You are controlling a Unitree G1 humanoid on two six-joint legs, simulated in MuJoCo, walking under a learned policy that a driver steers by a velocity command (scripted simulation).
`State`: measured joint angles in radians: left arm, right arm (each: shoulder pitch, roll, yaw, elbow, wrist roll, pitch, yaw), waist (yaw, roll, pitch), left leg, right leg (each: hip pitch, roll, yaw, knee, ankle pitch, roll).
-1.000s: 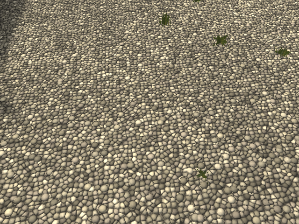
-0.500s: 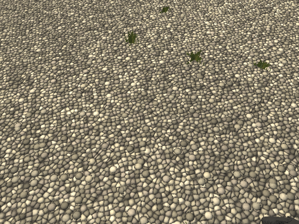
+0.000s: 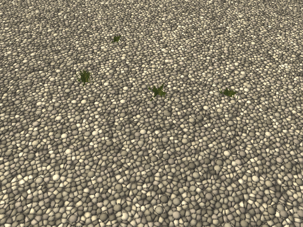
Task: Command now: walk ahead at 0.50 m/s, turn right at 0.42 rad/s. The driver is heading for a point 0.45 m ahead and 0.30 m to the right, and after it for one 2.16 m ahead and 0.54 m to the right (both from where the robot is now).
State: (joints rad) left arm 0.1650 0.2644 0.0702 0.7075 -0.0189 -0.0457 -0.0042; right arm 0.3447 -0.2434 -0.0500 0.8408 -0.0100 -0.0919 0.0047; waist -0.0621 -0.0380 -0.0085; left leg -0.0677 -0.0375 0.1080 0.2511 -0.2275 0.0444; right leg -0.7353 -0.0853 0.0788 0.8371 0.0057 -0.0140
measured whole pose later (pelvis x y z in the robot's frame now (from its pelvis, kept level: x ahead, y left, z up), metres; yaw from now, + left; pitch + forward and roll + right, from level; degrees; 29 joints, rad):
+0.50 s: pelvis +0.28 -0.07 +0.00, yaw -17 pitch +3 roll +0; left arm 0.33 0.26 0.07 0.71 -0.02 -0.04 0.01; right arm 0.06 -0.29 -0.05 0.69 -0.02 -0.10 0.00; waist 0.05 0.04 0.02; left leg -0.69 0.10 -0.09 0.79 -0.09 -0.06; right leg -0.19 0.12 0.11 0.35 -0.20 -0.09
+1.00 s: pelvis +0.49 -0.08 +0.00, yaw -33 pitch +2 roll +0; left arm 0.14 0.30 0.08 0.62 -0.01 0.04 0.02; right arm 0.19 -0.27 -0.06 0.77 -0.01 -0.03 -0.01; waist -0.05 -0.02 0.07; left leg -0.24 0.02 0.12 0.38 -0.17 0.03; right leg -0.59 -0.04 0.05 0.87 -0.27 0.05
